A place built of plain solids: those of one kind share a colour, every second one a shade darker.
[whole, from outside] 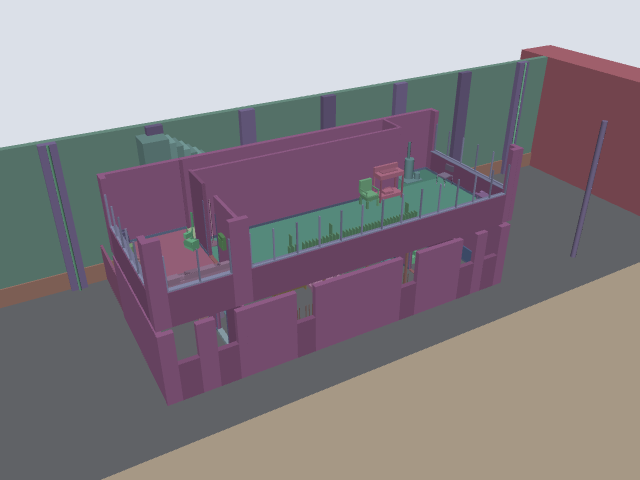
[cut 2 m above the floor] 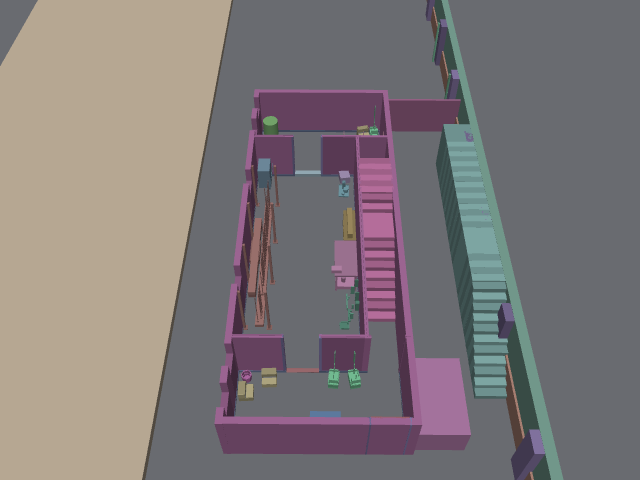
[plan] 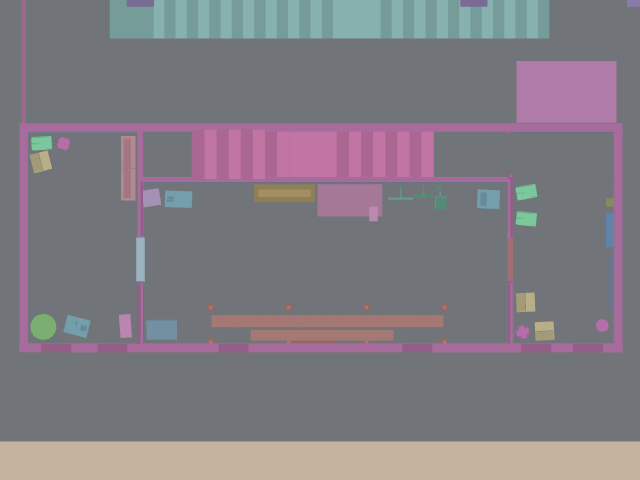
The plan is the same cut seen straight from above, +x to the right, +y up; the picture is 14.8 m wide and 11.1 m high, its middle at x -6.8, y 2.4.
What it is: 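A mechanical signal box beside a railway in a town; below a lobby, the locking room and a lamp room, above the operating floor with its lever frame behind one band of glass and beyond a partition the mess room; one straight stair between walls, met straight on from the door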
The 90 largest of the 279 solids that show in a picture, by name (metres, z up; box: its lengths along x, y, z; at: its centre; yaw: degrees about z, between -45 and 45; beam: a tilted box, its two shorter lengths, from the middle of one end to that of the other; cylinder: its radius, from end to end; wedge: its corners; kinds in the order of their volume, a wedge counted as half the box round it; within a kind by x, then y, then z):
{
 "yard_line_bed_1": {"box": [39.2, 10.1, 0.6], "at": [-7.12, -7.31, 0.0]},
 "yard_line_abut_1": {"box": [2.22, 10.32, 6.2], "at": [11.37, 4.78, 3.05]},
 "yard_line_near_1": {"box": [34.71, 0.3, 6.2], "at": [-7.1, 8.21, 3.05]},
 "wall_1": {"box": [0.2, 0.51, 2.95], "at": [-13.65, 0.05, 4.38]},
 "wall_2": {"box": [0.2, 5.3, 2.75], "at": [-13.65, 2.45, 1.32]},
 "wall_3": {"box": [0.2, 4.31, 1.2], "at": [-13.65, 2.45, 3.5]},
 "wall_4": {"box": [0.2, 0.51, 2.95], "at": [-13.65, 4.85, 4.38]},
 "wall_5": {"box": [0.51, 0.2, 2.95], "at": [-13.5, -0.1, 4.38]},
 "wall_6": {"box": [2.8, 0.2, 2.75], "at": [-12.35, 5.0, 1.32]},
 "wall_7": {"box": [2.8, 0.2, 2.95], "at": [-12.35, 5.0, 4.38]},
 "wall_8": {"box": [0.61, 0.2, 2.75], "at": [-12.25, -0.1, 1.32]},
 "wall_9": {"box": [2.01, 0.2, 1.2], "at": [-12.25, -0.1, 3.5]},
 "wall_10": {"box": [0.06, 1.66, 2.95], "at": [-10.98, 0.82, 4.38]},
 "wall_11": {"box": [0.06, 1.66, 2.95], "at": [-10.92, 0.82, 4.38]},
 "wall_12": {"box": [1.81, 0.2, 2.75], "at": [-10.05, -0.1, 1.32]},
 "wall_13": {"box": [3.56, 0.2, 2.75], "at": [-6.67, -0.1, 1.32]},
 "wall_14": {"box": [8.55, 0.06, 2.75], "at": [-6.67, 3.77, 1.32]},
 "wall_15": {"box": [8.55, 0.06, 3.2], "at": [-6.67, 3.83, 1.55]},
 "wall_16": {"box": [8.55, 0.06, 2.95], "at": [-6.67, 3.83, 4.38]},
 "wall_17": {"box": [8.55, 0.2, 3.2], "at": [-6.67, 5.0, 1.55]},
 "wall_18": {"box": [8.55, 0.2, 2.95], "at": [-6.67, 5.0, 4.38]},
 "wall_19": {"box": [8.61, 0.06, 2.95], "at": [-6.64, 3.77, 4.38]},
 "wall_20": {"box": [10.36, 0.2, 1.2], "at": [-5.47, -0.1, 3.5]},
 "wall_21": {"box": [1.81, 0.2, 2.75], "at": [-3.3, -0.1, 1.32]},
 "wall_22": {"box": [2.6, 0.2, 2.75], "at": [-1.1, 5.0, 1.32]},
 "wall_23": {"box": [2.6, 0.2, 2.95], "at": [-1.1, 5.0, 4.38]},
 "wall_24": {"box": [0.51, 0.2, 2.95], "at": [-0.05, -0.1, 4.38]},
 "wall_25": {"box": [0.2, 0.51, 2.95], "at": [0.1, 0.05, 4.38]},
 "wall_26": {"box": [0.2, 5.3, 2.75], "at": [0.1, 2.45, 1.32]},
 "wall_27": {"box": [0.2, 4.31, 1.2], "at": [0.1, 2.45, 3.5]},
 "wall_28": {"box": [0.2, 0.51, 2.95], "at": [0.1, 4.85, 4.38]},
 "yard_line_step_1": {"box": [1.0, 1.0, 5.88], "at": [-11.16, 7.56, 2.89]},
 "yard_line_step_2": {"box": [0.26, 1.0, 5.7], "at": [-10.53, 7.56, 2.8]},
 "yard_line_step_3": {"box": [0.26, 1.0, 5.53], "at": [-10.27, 7.56, 2.71]},
 "yard_line_step_4": {"box": [0.26, 1.0, 5.35], "at": [-10.01, 7.56, 2.62]},
 "yard_line_step_5": {"box": [0.26, 1.0, 5.17], "at": [-9.75, 7.56, 2.54]},
 "yard_line_step_6": {"box": [0.26, 1.0, 5.0], "at": [-9.49, 7.56, 2.45]},
 "yard_line_step_7": {"box": [0.26, 1.0, 4.82], "at": [-9.23, 7.56, 2.36]},
 "yard_line_step_8": {"box": [0.26, 1.0, 4.64], "at": [-8.97, 7.56, 2.27]},
 "yard_line_step_9": {"box": [0.26, 1.0, 4.47], "at": [-8.71, 7.56, 2.18]},
 "yard_line_step_10": {"box": [0.26, 1.0, 4.29], "at": [-8.45, 7.56, 2.1]},
 "yard_line_step_11": {"box": [0.26, 1.0, 4.11], "at": [-8.19, 7.56, 2.01]},
 "yard_line_step_12": {"box": [0.26, 1.0, 3.94], "at": [-7.93, 7.56, 1.92]},
 "yard_line_step_13": {"box": [0.26, 1.0, 3.76], "at": [-7.67, 7.56, 1.83]},
 "yard_line_step_14": {"box": [0.26, 1.0, 3.58], "at": [-7.41, 7.56, 1.74]},
 "yard_line_step_15": {"box": [0.26, 1.0, 3.41], "at": [-7.15, 7.56, 1.65]},
 "yard_line_step_16": {"box": [0.26, 1.0, 3.23], "at": [-6.89, 7.56, 1.56]},
 "yard_line_step_17": {"box": [0.26, 1.0, 3.05], "at": [-6.63, 7.56, 1.48]},
 "yard_line_step_18": {"box": [1.1, 1.0, 2.88], "at": [-5.95, 7.56, 1.39]},
 "yard_line_step_19": {"box": [0.26, 1.0, 2.7], "at": [-5.27, 7.56, 1.3]},
 "yard_line_step_20": {"box": [0.26, 1.0, 2.52], "at": [-5.01, 7.56, 1.21]},
 "yard_line_step_21": {"box": [0.26, 1.0, 2.35], "at": [-4.75, 7.56, 1.12]},
 "yard_line_step_22": {"box": [0.26, 1.0, 2.17], "at": [-4.49, 7.56, 1.03]},
 "yard_line_step_23": {"box": [0.26, 1.0, 1.99], "at": [-4.23, 7.56, 0.95]},
 "yard_line_step_24": {"box": [0.26, 1.0, 1.82], "at": [-3.97, 7.56, 0.86]},
 "yard_line_step_25": {"box": [0.26, 1.0, 1.64], "at": [-3.71, 7.56, 0.77]},
 "yard_line_step_26": {"box": [0.26, 1.0, 1.46], "at": [-3.45, 7.56, 0.68]},
 "yard_line_step_27": {"box": [0.26, 1.0, 1.29], "at": [-3.19, 7.56, 0.59]},
 "yard_line_step_28": {"box": [0.26, 1.0, 1.11], "at": [-2.93, 7.56, 0.51]},
 "raised_floor_operating_1": {"box": [11.08, 3.93, 0.25], "at": [-5.47, 1.9, 3.02]},
 "raised_floor_operating_2": {"box": [2.53, 1.23, 0.25], "at": [-1.2, 4.35, 3.02]},
 "stair_1": {"box": [0.3, 1.14, 3.02], "at": [-9.62, 4.38, 1.46]},
 "stair_2": {"box": [0.3, 1.14, 2.85], "at": [-9.34, 4.38, 1.38]},
 "stair_3": {"box": [0.3, 1.14, 2.67], "at": [-9.06, 4.38, 1.29]},
 "stair_4": {"box": [0.3, 1.14, 2.5], "at": [-8.78, 4.38, 1.2]},
 "stair_5": {"box": [0.3, 1.14, 2.33], "at": [-8.5, 4.38, 1.11]},
 "stair_6": {"box": [0.3, 1.14, 2.15], "at": [-8.22, 4.38, 1.02]},
 "stair_7": {"box": [0.3, 1.14, 1.98], "at": [-7.94, 4.38, 0.94]},
 "stair_8": {"box": [0.3, 1.14, 1.8], "at": [-7.66, 4.38, 0.85]},
 "stair_9": {"box": [1.1, 1.14, 1.62], "at": [-6.96, 4.38, 0.76]},
 "stair_10": {"box": [0.3, 1.14, 1.45], "at": [-6.28, 4.38, 0.68]},
 "stair_11": {"box": [0.3, 1.14, 1.27], "at": [-6.0, 4.38, 0.59]},
 "stair_12": {"box": [0.3, 1.14, 1.1], "at": [-5.72, 4.38, 0.5]},
 "stair_13": {"box": [0.3, 1.14, 0.93], "at": [-5.44, 4.38, 0.41]},
 "yard_line_near_pier_1": {"box": [0.63, 0.27, 6.2], "at": [-22.52, 7.93, 3.05]},
 "yard_line_near_pier_2": {"box": [0.63, 0.27, 6.2], "at": [-18.67, 7.93, 3.05]},
 "yard_line_near_pier_3": {"box": [0.63, 0.27, 6.2], "at": [-14.81, 7.93, 3.05]},
 "yard_line_near_pier_4": {"box": [0.63, 0.27, 6.2], "at": [-10.95, 7.93, 3.05]},
 "yard_line_near_pier_5": {"box": [0.63, 0.27, 6.2], "at": [-7.1, 7.93, 3.05]},
 "yard_line_near_pier_6": {"box": [0.63, 0.27, 6.2], "at": [-3.24, 7.93, 3.05]},
 "yard_line_near_pier_7": {"box": [0.63, 0.27, 6.2], "at": [0.62, 7.93, 3.05]},
 "yard_line_near_pier_8": {"box": [0.63, 0.27, 6.2], "at": [4.47, 7.93, 3.05]},
 "yard_line_near_pier_9": {"box": [0.63, 0.27, 6.2], "at": [8.33, 7.93, 3.05]},
 "yard_line_bunker_1": {"box": [2.32, 1.43, 1.1], "at": [-1.1, 5.83, 0.5]},
 "raised_floor_mess_1": {"box": [2.73, 5.03, 0.25], "at": [-12.25, 2.45, 3.02]},
 "yard_line_near_plinth_1": {"box": [34.71, 0.07, 0.83], "at": [-7.1, 8.03, 0.36]},
 "yard_line_fence_1": {"box": [0.1, 2.96, 1.65], "at": [-13.65, 6.58, 0.78]},
 "kitchenette_low_1": {"box": [2.4, 0.16, 0.97], "at": [-12.24, 0.16, 3.59]},
 "locking_bed_1": {"box": [5.37, 0.28, 0.19], "at": [-6.62, 0.52, 0.04]},
 "tool_cabinet_1": {"box": [0.7, 0.45, 0.89], "at": [-10.46, 0.32, 0.56]}
}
